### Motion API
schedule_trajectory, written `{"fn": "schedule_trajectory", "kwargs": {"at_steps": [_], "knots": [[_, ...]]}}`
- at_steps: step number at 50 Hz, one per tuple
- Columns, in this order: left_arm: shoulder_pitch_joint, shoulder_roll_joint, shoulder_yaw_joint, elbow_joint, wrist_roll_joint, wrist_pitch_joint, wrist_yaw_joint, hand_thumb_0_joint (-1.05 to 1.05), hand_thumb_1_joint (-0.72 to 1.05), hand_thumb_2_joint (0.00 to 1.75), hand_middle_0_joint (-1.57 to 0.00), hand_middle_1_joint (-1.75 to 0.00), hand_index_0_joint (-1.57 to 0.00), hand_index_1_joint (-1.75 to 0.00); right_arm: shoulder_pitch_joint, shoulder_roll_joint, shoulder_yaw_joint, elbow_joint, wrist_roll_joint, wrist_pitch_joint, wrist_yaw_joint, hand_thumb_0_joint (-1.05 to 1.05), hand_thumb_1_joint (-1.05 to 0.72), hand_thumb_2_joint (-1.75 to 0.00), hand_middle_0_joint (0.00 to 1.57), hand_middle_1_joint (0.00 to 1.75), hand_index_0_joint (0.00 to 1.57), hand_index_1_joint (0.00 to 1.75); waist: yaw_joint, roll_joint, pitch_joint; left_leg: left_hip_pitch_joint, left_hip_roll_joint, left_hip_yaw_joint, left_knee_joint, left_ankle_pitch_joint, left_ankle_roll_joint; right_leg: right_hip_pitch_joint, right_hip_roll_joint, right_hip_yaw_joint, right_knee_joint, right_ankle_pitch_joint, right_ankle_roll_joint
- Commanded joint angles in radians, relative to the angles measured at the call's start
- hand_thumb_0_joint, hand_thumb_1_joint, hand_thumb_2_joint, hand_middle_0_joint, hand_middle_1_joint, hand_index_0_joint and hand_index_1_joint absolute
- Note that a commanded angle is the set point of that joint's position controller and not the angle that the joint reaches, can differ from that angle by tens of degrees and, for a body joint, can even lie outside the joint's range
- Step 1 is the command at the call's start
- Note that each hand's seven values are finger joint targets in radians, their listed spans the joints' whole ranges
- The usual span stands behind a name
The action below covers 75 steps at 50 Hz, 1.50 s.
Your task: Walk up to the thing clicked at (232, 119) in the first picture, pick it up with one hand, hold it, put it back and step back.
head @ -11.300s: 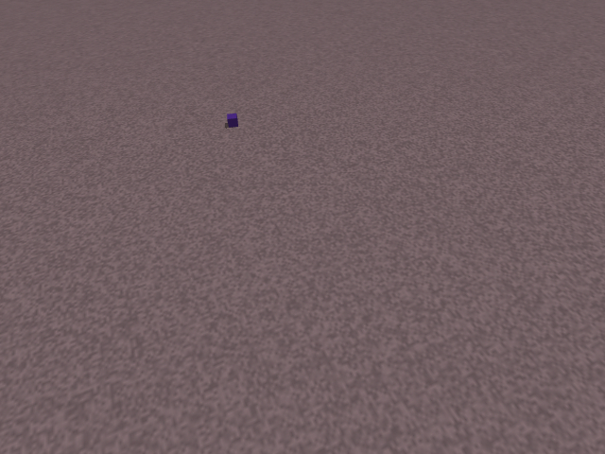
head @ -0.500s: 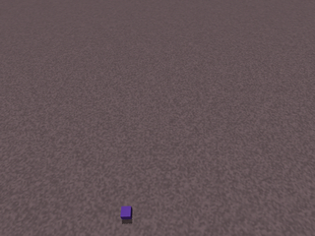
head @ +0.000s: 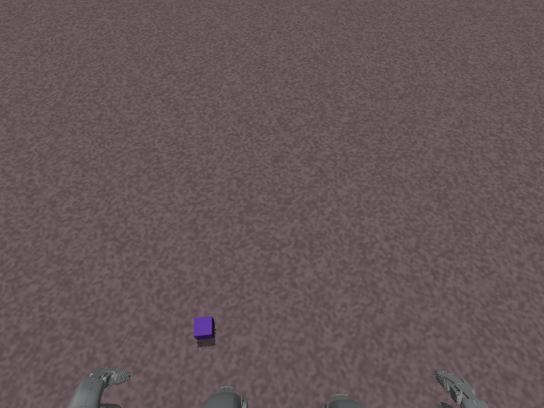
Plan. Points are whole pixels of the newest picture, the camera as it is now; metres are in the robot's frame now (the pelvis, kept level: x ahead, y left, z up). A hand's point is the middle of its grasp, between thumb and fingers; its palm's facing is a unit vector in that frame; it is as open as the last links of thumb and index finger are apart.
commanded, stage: rise first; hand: left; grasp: from above
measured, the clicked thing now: (204, 328) +0.40 +0.25 -0.69
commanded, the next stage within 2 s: none
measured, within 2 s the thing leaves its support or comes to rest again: neither
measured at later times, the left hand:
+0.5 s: hand out of the picture +0.12 +0.27 -0.21, palm faces -0.19 -0.84 -0.51, open 13.5 cm
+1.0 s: hand (148, 369) +0.24 +0.31 -0.41, palm faces -0.42 -0.39 -0.82, open 12.7 cm
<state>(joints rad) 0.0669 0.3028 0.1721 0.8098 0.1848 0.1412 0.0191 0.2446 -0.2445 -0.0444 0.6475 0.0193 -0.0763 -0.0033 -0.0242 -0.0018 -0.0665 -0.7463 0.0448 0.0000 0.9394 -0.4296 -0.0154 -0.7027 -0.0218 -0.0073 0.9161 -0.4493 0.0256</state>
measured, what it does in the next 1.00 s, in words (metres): lowers itself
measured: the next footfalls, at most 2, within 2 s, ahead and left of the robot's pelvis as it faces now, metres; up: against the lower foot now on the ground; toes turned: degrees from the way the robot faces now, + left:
none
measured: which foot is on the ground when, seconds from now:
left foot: down 0.00-1.00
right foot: down 0.00-1.00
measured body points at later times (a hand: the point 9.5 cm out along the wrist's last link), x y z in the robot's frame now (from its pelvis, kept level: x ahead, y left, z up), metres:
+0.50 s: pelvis -0.01 +0.01 -0.07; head +0.11 +0.03 +0.36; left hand +0.13 +0.31 -0.18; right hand +0.18 -0.23 -0.16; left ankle +0.01 +0.13 -0.69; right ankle +0.00 -0.14 -0.69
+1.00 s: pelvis -0.08 +0.00 -0.27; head +0.13 +0.01 +0.13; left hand +0.26 +0.33 -0.36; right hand +0.10 -0.28 -0.40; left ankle +0.01 +0.13 -0.69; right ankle +0.00 -0.14 -0.69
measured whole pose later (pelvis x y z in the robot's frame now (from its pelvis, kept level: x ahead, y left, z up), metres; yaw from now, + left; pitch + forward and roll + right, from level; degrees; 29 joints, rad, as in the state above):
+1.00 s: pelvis -0.08 +0.00 -0.27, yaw -2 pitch +33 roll -3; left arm -0.33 0.54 0.18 0.81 0.77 -0.14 0.14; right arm 0.04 -0.30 -0.07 0.69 -0.02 -0.17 0.05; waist -0.01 0.01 -0.13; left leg -1.94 0.04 -0.08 2.01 -0.65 -0.03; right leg -1.88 0.00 -0.02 1.99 -0.70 0.03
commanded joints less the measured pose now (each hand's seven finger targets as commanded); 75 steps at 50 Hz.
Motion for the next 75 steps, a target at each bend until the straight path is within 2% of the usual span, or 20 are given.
{"fn": "schedule_trajectory", "kwargs": {"at_steps": [1,12,15,18,20,23,25,28,31,35,39,42,49,53,55,56,62,67,71,75], "knots": [[0.028,0.207,0.060,-0.243,0.033,-0.039,0.024,0.00,-0.47,0.90,-0.22,-0.91,-0.20,-0.93,-0.009,-0.147,-0.060,-0.142,-0.013,-0.066,-0.023,0.00,-0.89,-0.90,0.20,0.30,0.20,0.30,0.013,0.079,-0.283,0.123,-0.023,0.008,-0.021,0.260,0.015,-0.002,0.030,-0.026,-0.005,0.224,-0.043],[0.170,0.167,0.031,-0.398,0.074,0.042,0.019,0.00,-0.45,0.87,-0.21,-0.93,-0.20,-0.94,-0.039,-0.135,-0.050,-0.194,-0.021,-0.099,-0.033,0.00,-0.91,-0.90,0.20,0.30,0.20,0.30,-0.009,0.043,-0.310,-0.007,-0.019,-0.011,0.106,0.244,0.021,-0.108,0.030,-0.035,0.097,0.210,-0.039],[0.183,0.178,0.042,-0.423,0.093,0.042,0.025,0.00,-0.44,0.86,-0.21,-0.91,-0.21,-0.92,-0.056,-0.131,-0.047,-0.211,-0.020,-0.110,-0.029,0.00,-0.91,-0.90,0.20,0.30,0.20,0.30,0.000,0.051,-0.293,-0.068,-0.021,-0.016,0.133,0.173,0.021,-0.164,0.031,-0.039,0.133,0.148,-0.041],[0.220,0.190,0.055,-0.459,0.112,0.031,0.026,0.00,-0.43,0.84,-0.22,-0.93,-0.22,-0.92,-0.069,-0.137,-0.051,-0.221,-0.023,-0.120,-0.023,0.00,-0.91,-0.90,0.20,0.30,0.20,0.30,0.019,0.093,-0.325,-0.087,-0.017,-0.032,0.163,0.197,0.012,-0.225,0.032,-0.042,0.209,0.139,-0.047],[0.249,0.185,0.042,-0.513,0.119,0.022,0.024,0.00,-0.44,0.84,-0.22,-0.93,-0.22,-0.93,-0.068,-0.135,-0.054,-0.231,-0.020,-0.123,-0.017,0.00,-0.92,-0.90,0.20,0.30,0.20,0.30,0.020,0.103,-0.382,-0.071,-0.013,-0.044,0.192,0.242,0.013,-0.261,0.035,-0.046,0.245,0.153,-0.048],[0.273,0.184,0.044,-0.566,0.129,0.024,0.030,0.00,-0.46,0.85,-0.23,-0.93,-0.23,-0.93,-0.072,-0.134,-0.053,-0.241,-0.015,-0.126,-0.011,0.00,-0.94,-0.91,0.20,0.30,0.20,0.30,0.021,0.088,-0.392,-0.129,-0.024,-0.036,0.224,0.192,0.016,-0.270,0.032,-0.041,0.268,0.146,-0.047],[0.204,0.207,0.045,-0.569,0.146,0.018,0.035,0.00,-0.45,0.84,-0.22,-0.94,-0.22,-0.94,-0.085,-0.142,-0.055,-0.236,-0.013,-0.127,-0.011,0.00,-0.93,-0.91,0.20,0.30,0.20,0.30,0.003,0.092,-0.389,-0.170,-0.020,-0.041,0.258,0.166,0.018,-0.324,0.032,-0.037,0.298,0.126,-0.047],[0.077,0.239,0.036,-0.456,0.203,-0.019,0.037,0.00,-0.45,0.85,-0.22,-0.93,-0.21,-0.93,-0.103,-0.148,-0.056,-0.209,-0.015,-0.136,-0.012,0.00,-0.94,-0.91,0.20,0.30,0.20,0.30,-0.024,0.061,-0.328,-0.308,-0.022,-0.050,0.336,0.035,0.025,-0.447,0.031,-0.032,0.359,0.029,-0.044],[-0.017,0.287,0.052,-0.390,0.268,-0.088,0.048,0.00,-0.41,0.84,-0.21,-0.92,-0.22,-0.92,-0.109,-0.161,-0.064,-0.184,-0.018,-0.150,-0.007,0.00,-0.91,-0.90,0.20,0.30,0.20,0.30,-0.013,0.076,-0.366,-0.394,-0.029,-0.037,0.420,-0.013,0.026,-0.544,0.027,-0.020,0.441,-0.013,-0.047],[-0.102,0.291,0.010,-0.346,0.355,-0.184,0.067,0.00,-0.34,0.80,-0.28,-0.85,-0.28,-0.86,-0.114,-0.179,-0.072,-0.150,-0.020,-0.170,0.003,0.00,-0.91,-0.90,0.20,0.30,0.20,0.30,-0.012,0.100,-0.470,-0.463,-0.030,-0.039,0.528,-0.018,0.021,-0.664,0.031,-0.021,0.565,-0.013,-0.051],[-0.200,0.433,0.086,-0.266,0.450,-0.258,0.106,0.00,-0.35,0.81,-0.31,-0.83,-0.30,-0.84,-0.115,-0.208,-0.076,-0.111,-0.020,-0.161,0.014,0.00,-0.93,-0.91,0.20,0.30,0.20,0.30,0.022,0.132,-0.577,-0.531,-0.027,-0.051,0.642,0.033,0.017,-0.783,0.032,-0.029,0.697,0.012,-0.053],[-0.275,0.436,0.070,-0.185,0.511,-0.276,0.134,0.00,-0.35,0.80,-0.33,-0.83,-0.32,-0.84,-0.101,-0.215,-0.076,-0.081,-0.023,-0.147,0.025,0.00,-0.94,-0.91,0.20,0.30,0.20,0.30,0.018,0.123,-0.616,-0.586,-0.027,-0.046,0.720,0.066,0.016,-0.834,0.032,-0.042,0.761,0.034,-0.053],[-0.513,0.557,0.104,-0.076,0.616,-0.309,0.160,0.00,-0.28,0.76,-0.39,-0.76,-0.38,-0.77,-0.063,-0.229,-0.095,-0.030,-0.039,-0.113,0.041,0.00,-0.94,-0.91,0.20,0.30,0.20,0.30,0.029,0.061,-0.739,-0.745,-0.030,-0.017,0.886,-0.011,0.035,-0.879,0.041,-0.052,0.839,-0.024,-0.045],[-0.629,0.612,0.101,-0.019,0.678,-0.336,0.161,0.00,-0.26,0.78,-0.35,-0.76,-0.35,-0.77,-0.048,-0.234,-0.092,-0.004,-0.046,-0.091,0.045,0.00,-0.89,-0.90,0.20,0.30,0.20,0.30,0.021,0.037,-0.731,-0.838,-0.031,-0.009,0.942,-0.107,0.043,-0.921,0.047,-0.057,0.866,-0.114,-0.044],[-0.717,0.614,0.078,-0.013,0.702,-0.361,0.163,0.00,-0.27,0.80,-0.34,-0.76,-0.33,-0.77,-0.044,-0.234,-0.090,0.005,-0.052,-0.084,0.048,0.00,-0.88,-0.90,0.20,0.30,0.20,0.30,-0.006,0.051,-0.693,-0.895,-0.034,-0.013,0.962,-0.175,0.045,-0.974,0.050,-0.061,0.886,-0.186,-0.046],[-0.713,0.641,0.099,0.005,0.715,-0.369,0.170,0.00,-0.25,0.79,-0.34,-0.75,-0.33,-0.76,-0.042,-0.232,-0.087,0.014,-0.053,-0.079,0.049,0.00,-0.88,-0.90,0.20,0.30,0.20,0.30,0.013,0.054,-0.688,-0.902,-0.035,-0.012,0.970,-0.180,0.045,-0.982,0.050,-0.065,0.897,-0.194,-0.047],[-0.823,0.675,0.082,0.096,0.812,-0.416,0.229,0.00,-0.25,0.79,-0.33,-0.72,-0.32,-0.73,-0.029,-0.237,-0.072,0.034,-0.068,-0.039,0.062,0.00,-0.88,-0.90,0.20,0.30,0.20,0.30,-0.012,0.115,-0.633,-0.940,-0.036,-0.035,0.999,-0.248,0.042,-1.104,0.057,-0.095,0.970,-0.247,-0.058],[-0.864,0.680,0.074,0.187,0.888,-0.416,0.291,0.00,-0.27,0.80,-0.32,-0.71,-0.31,-0.72,-0.015,-0.242,-0.063,0.051,-0.085,-0.007,0.074,0.00,-0.89,-0.90,0.20,0.30,0.20,0.30,-0.019,0.139,-0.608,-0.960,-0.041,-0.035,1.028,-0.233,0.041,-1.166,0.057,-0.112,1.004,-0.227,-0.064],[-0.919,0.674,0.053,0.217,0.933,-0.409,0.322,0.00,-0.25,0.78,-0.34,-0.69,-0.32,-0.70,0.002,-0.245,-0.059,0.068,-0.097,0.005,0.084,0.00,-0.89,-0.90,0.20,0.30,0.20,0.30,-0.035,0.178,-0.634,-0.941,-0.040,-0.036,1.065,-0.166,0.037,-1.186,0.057,-0.119,1.044,-0.157,-0.064],[-0.961,0.673,0.042,0.248,0.962,-0.401,0.347,0.00,-0.24,0.77,-0.33,-0.69,-0.33,-0.70,-0.004,-0.256,-0.064,0.079,-0.108,0.010,0.091,0.00,-0.89,-0.90,0.20,0.30,0.20,0.30,-0.049,0.215,-0.615,-0.918,-0.033,-0.066,1.055,-0.193,0.030,-1.257,0.052,-0.136,1.085,-0.165,-0.061]]}}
